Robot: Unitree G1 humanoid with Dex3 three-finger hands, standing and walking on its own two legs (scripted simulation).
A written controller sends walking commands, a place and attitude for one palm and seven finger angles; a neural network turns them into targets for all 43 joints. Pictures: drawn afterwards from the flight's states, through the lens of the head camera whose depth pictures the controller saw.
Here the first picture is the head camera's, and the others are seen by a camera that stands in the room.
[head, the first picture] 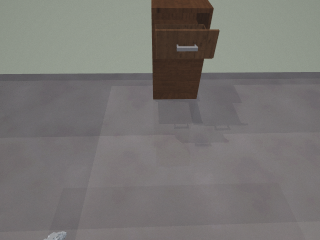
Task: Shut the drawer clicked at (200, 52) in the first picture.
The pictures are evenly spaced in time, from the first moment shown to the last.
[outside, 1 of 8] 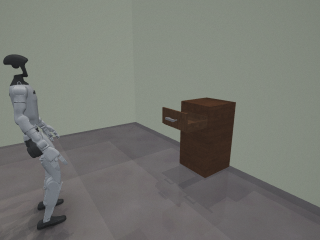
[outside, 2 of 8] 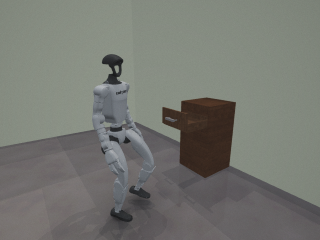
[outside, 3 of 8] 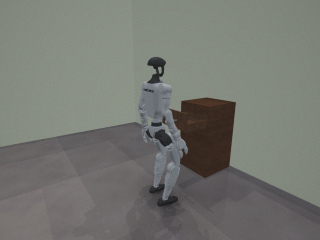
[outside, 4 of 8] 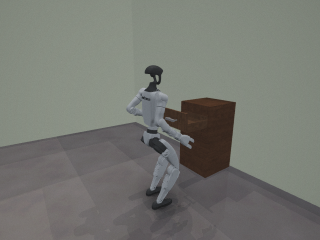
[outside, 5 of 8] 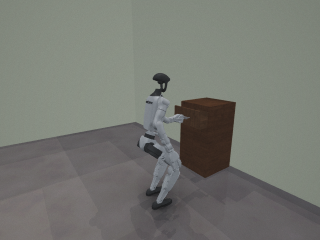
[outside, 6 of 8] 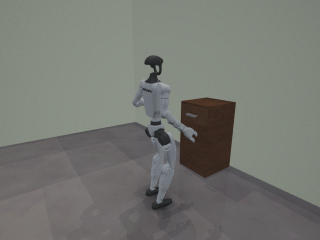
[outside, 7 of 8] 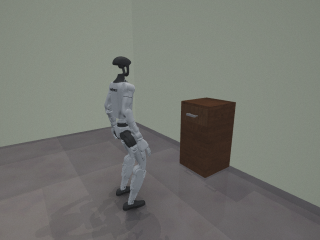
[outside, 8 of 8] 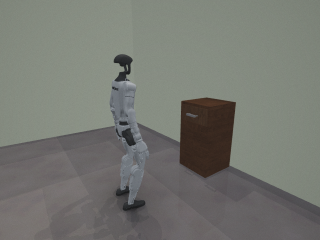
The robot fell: no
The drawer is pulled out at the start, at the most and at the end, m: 0.30 0.30 0.00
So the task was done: yes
